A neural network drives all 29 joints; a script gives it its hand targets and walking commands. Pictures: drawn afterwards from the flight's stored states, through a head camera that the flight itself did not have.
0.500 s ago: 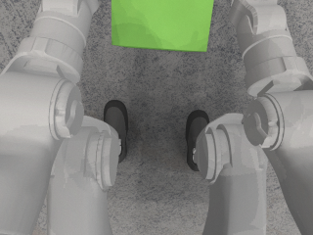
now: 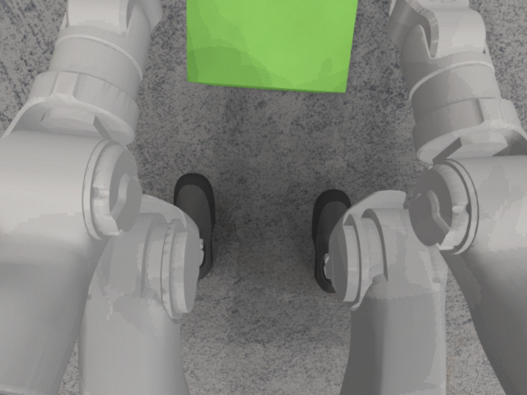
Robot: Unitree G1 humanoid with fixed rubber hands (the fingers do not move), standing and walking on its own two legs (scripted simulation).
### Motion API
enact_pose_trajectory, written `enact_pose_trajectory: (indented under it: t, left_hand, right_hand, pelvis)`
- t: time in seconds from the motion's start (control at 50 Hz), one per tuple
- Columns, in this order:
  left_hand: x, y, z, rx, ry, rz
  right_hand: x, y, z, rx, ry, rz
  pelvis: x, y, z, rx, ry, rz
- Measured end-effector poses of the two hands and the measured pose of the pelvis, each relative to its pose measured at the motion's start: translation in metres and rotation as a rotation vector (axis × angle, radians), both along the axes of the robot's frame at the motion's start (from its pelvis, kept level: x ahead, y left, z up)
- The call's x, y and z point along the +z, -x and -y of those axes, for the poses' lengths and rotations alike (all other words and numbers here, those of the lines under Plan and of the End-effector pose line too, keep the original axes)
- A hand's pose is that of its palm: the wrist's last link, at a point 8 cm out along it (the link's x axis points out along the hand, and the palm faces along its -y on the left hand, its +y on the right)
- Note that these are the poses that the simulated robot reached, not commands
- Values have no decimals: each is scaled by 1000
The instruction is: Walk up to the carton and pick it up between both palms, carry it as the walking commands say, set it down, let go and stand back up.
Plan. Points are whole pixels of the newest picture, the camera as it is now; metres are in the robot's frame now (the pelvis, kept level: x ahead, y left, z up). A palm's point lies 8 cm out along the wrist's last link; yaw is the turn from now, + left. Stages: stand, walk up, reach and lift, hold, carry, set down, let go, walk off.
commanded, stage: reach and lift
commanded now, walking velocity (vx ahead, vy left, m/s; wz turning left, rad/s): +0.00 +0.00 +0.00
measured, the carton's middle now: out of the picture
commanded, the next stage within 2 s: none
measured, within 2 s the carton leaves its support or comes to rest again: leaves its support in 0.18 s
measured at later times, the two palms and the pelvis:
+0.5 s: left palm out of the picture +0.57 +0.12 -0.13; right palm out of the picture +0.56 -0.15 -0.13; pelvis -0.01 +0.00 +0.01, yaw +0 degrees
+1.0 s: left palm out of the picture +0.57 +0.11 -0.08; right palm out of the picture +0.56 -0.13 -0.08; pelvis -0.01 +0.01 +0.02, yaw -3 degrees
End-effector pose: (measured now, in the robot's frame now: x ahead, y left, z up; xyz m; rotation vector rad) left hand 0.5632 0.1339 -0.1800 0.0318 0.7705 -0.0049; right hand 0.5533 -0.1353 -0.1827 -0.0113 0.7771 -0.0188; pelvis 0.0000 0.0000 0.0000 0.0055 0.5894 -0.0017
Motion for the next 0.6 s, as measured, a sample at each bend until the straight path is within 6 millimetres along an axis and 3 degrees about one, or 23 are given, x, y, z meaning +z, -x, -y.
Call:
enact_pose_trajectory:
  t: [0.2,0.6]
  left_hand:
    - [8,-4,7,6,-5,13]
    - [64,-11,21,16,-8,62]
  right_hand:
    - [6,-3,4,-65,-9,7]
    - [61,-5,12,-80,55,48]
  pelvis:
    - [0,0,2,0,-4,6]
    - [9,8,0,-18,-1,111]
